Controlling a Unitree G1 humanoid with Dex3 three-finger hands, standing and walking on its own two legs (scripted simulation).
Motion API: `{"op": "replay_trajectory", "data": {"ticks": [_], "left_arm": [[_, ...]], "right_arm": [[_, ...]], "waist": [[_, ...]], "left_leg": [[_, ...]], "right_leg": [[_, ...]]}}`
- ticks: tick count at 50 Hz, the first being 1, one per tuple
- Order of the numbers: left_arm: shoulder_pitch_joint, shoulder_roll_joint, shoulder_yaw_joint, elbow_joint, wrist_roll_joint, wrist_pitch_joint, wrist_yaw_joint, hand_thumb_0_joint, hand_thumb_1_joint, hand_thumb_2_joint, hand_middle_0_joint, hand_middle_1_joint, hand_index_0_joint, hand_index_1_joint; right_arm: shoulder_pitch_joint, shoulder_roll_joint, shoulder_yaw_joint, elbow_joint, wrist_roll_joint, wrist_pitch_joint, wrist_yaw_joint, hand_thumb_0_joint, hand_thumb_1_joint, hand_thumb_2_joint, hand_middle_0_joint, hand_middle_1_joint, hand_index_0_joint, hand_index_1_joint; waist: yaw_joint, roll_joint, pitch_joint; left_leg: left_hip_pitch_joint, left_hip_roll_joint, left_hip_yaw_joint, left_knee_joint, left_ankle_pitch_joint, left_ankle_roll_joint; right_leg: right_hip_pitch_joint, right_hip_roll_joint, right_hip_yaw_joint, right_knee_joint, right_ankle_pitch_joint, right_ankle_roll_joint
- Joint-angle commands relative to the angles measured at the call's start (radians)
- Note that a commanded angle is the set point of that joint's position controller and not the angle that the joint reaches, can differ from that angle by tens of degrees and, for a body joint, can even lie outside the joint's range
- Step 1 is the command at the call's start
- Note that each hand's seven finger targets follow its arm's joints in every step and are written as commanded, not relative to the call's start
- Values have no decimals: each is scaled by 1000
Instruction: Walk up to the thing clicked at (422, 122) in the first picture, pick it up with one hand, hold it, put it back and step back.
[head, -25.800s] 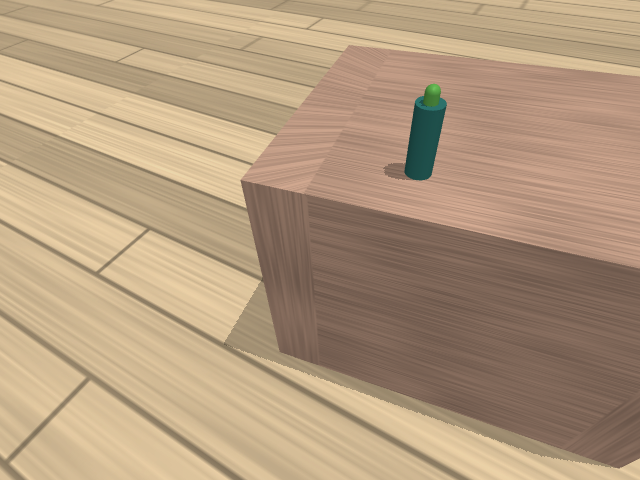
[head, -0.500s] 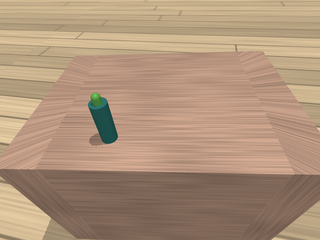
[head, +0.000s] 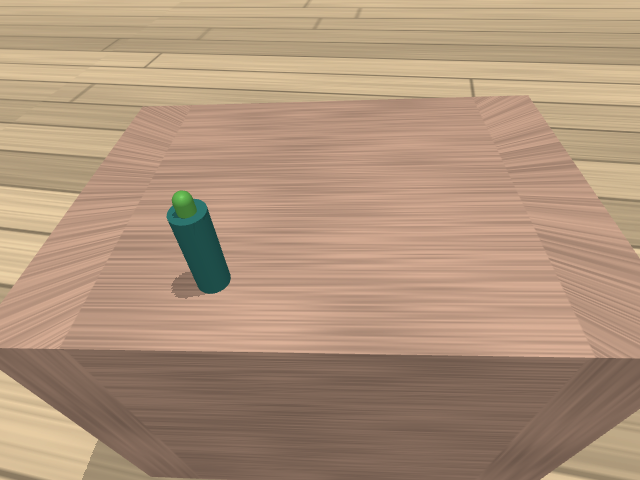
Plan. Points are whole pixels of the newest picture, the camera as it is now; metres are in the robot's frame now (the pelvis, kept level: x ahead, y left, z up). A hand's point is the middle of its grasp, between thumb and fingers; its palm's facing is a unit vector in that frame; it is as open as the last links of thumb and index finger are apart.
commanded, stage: home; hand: left
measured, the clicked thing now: (198, 241) +0.46 +0.20 +0.06
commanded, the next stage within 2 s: stand in 0.68 s
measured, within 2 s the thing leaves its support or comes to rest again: neither
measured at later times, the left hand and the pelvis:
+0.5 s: hand out of the picture +0.09 +0.25 -0.15, palm faces -0.03 -0.93 -0.36, open 17.5 cm; pelvis +0.01 +0.00 +0.00, yaw +0 degrees
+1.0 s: hand out of the picture +0.08 +0.26 -0.15, palm faces -0.03 -0.93 -0.36, open 15.0 cm; pelvis +0.01 +0.00 +0.00, yaw +0 degrees
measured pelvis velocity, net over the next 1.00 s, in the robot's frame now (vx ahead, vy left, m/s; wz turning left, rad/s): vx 0.01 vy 0.00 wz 0.00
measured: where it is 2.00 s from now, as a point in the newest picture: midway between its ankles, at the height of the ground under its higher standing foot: outside the picture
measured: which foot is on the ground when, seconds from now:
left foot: down 0.00-1.00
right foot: down 0.00-1.00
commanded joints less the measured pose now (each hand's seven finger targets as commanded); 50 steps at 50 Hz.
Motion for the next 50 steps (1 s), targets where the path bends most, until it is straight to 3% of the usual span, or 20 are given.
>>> {"op": "replay_trajectory", "data": {"ticks": [1, 5, 8, 13, 20, 24, 26, 29, 39, 41, 42, 45, 50], "left_arm": [[-42, 223, 46, -49, -2, -18, 15, 0, -573, 44, -46, -50, -47, -49], [-42, 220, 45, -51, -2, -19, 16, 0, -579, 39, -46, -48, -46, -48], [-45, 216, 44, -49, -3, -16, 15, 0, -567, 47, -47, -51, -48, -50], [-46, 217, 46, -50, -5, -17, 17, 0, -580, 39, -46, -48, -46, -48], [-54, 219, 49, -52, -2, -13, 19, 0, -570, 46, -47, -51, -48, -50], [-51, 225, 53, -50, 0, -13, 16, 0, -544, 61, -49, -56, -50, -54], [-51, 222, 53, -51, 0, -13, 16, 0, -542, 61, -50, -55, -50, -54], [-45, 222, 52, -55, -4, -17, 16, 0, -562, 50, -48, -52, -48, -51], [-38, 221, 51, -57, -3, -17, 17, 0, -536, 64, -50, -55, -50, -55], [-38, 220, 50, -55, -4, -16, 16, 0, -376, 224, -200, -215, -200, -215], [-36, 221, 51, -55, -3, -14, 17, 0, -296, 304, -200, -295, -200, -295], [-32, 220, 52, -53, -4, -12, 15, 0, -56, 544, -200, -300, -200, -301], [-37, 220, 52, -59, -3, -14, 15, 0, 344, 900, -200, -300, -200, -301]], "right_arm": [[-24, -214, -40, -47, 0, -23, -14, 0, -896, -903, 201, 301, 201, 301], [-31, -215, -42, -44, 1, -24, -16, 0, -896, -903, 201, 301, 201, 301], [-37, -213, -41, -41, 1, -23, -16, 0, -896, -903, 201, 301, 201, 301], [-39, -214, -42, -39, 3, -25, -18, 0, -896, -903, 201, 301, 201, 301], [-44, -214, -43, -38, 0, -21, -19, 0, -896, -903, 201, 301, 201, 301], [-40, -210, -45, -36, -1, -17, -16, 0, -896, -903, 201, 301, 201, 301], [-44, -211, -46, -37, -1, -19, -15, 0, -896, -902, 201, 301, 201, 301], [-43, -215, -47, -36, -1, -22, -15, 0, -896, -903, 201, 301, 201, 301], [-36, -212, -45, -36, 2, -25, -17, 0, -896, -902, 201, 301, 201, 301], [-35, -210, -44, -35, 1, -24, -17, 0, -900, -900, 200, 300, 200, 300], [-36, -210, -43, -35, 1, -22, -18, 0, -900, -900, 200, 300, 200, 300], [-39, -215, -45, -34, 1, -22, -16, 0, -900, -900, 200, 300, 200, 300], [-33, -213, -47, -35, -1, -22, -14, 0, -900, -900, 200, 300, 200, 300]], "waist": [[3, -21, -54], [1, -23, -85], [3, -18, -72], [2, -18, -94], [1, -25, -62], [0, -26, -26], [2, -21, -27], [2, -15, -57], [1, -22, -81], [1, -27, -64], [1, -19, -50], [4, -17, -30], [1, -17, -43]], "left_leg": [[-34, 102, -85, -69, 108, 33], [-6, 109, -82, -58, 171, 31], [-10, 108, -81, -67, 161, 31], [19, 115, -74, -60, 233, 29], [2, 113, -75, -79, 185, 27], [-27, 102, -72, -92, 65, 32], [-30, 105, -78, -94, 73, 33], [-7, 110, -78, -86, 131, 34], [16, 115, -73, -80, 189, 33], [8, 113, -75, -84, 176, 32], [-2, 110, -72, -89, 151, 33], [-10, 109, -77, -98, 108, 33], [-13, 110, -76, -97, 95, 34]], "right_leg": [[62, -109, 109, -57, 97, -27], [87, -115, 100, -44, 177, -27], [88, -111, 97, -51, 173, -25], [105, -116, 93, -39, 238, -25], [89, -111, 89, -54, 180, -23], [64, -106, 101, -84, 50, -21], [64, -108, 100, -80, 47, -25], [86, -113, 101, -69, 128, -29], [101, -117, 93, -52, 191, -28], [92, -115, 93, -56, 175, -25], [83, -114, 93, -64, 153, -25], [63, -109, 94, -74, 91, -25], [68, -112, 100, -75, 82, -27]]}}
